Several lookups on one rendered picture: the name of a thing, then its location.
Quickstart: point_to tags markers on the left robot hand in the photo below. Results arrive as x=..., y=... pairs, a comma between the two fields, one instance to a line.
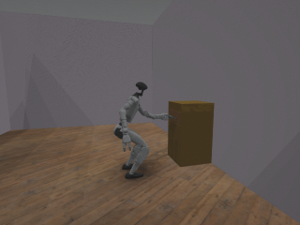
x=164, y=116

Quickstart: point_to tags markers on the right robot forearm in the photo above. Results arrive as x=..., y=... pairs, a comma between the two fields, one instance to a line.
x=123, y=120

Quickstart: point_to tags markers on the robot head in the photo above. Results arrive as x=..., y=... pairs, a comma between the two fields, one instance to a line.
x=141, y=86

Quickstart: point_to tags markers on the cabinet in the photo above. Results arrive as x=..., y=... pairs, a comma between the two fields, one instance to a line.
x=190, y=143

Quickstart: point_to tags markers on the left robot upper arm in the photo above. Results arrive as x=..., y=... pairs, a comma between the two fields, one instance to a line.
x=142, y=111

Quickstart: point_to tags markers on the right robot hand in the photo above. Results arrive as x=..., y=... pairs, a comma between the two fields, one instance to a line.
x=126, y=141

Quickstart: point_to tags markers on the right robot foot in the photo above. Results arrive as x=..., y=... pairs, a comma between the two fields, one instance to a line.
x=134, y=175

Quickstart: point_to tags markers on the drawer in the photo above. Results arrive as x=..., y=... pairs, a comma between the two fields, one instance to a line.
x=176, y=114

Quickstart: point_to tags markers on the right robot upper arm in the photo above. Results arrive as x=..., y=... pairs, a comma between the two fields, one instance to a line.
x=132, y=101

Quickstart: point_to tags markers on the left robot forearm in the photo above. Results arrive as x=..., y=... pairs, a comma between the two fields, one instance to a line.
x=153, y=116

